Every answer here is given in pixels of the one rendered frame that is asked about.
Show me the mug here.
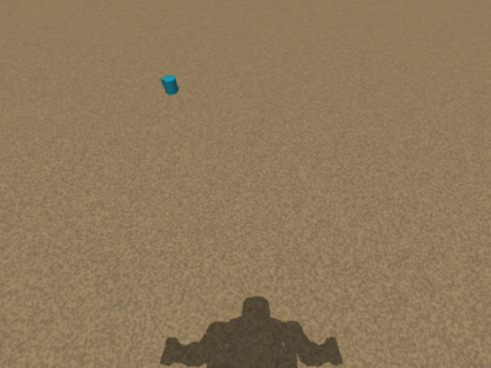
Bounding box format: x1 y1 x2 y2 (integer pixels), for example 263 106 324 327
161 75 178 95

